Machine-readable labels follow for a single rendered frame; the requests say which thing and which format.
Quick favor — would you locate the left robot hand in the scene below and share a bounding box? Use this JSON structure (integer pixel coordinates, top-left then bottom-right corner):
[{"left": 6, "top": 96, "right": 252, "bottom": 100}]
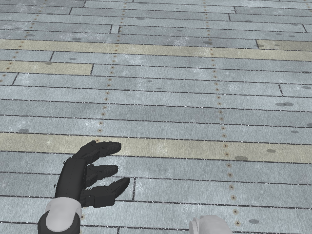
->
[{"left": 54, "top": 140, "right": 131, "bottom": 209}]

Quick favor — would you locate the left robot forearm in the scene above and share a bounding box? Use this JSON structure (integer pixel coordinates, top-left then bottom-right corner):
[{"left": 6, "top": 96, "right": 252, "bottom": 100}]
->
[{"left": 37, "top": 197, "right": 82, "bottom": 234}]

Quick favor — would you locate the right robot thigh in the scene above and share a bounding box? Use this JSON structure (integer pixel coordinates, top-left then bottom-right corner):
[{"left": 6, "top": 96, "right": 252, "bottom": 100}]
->
[{"left": 189, "top": 214, "right": 233, "bottom": 234}]

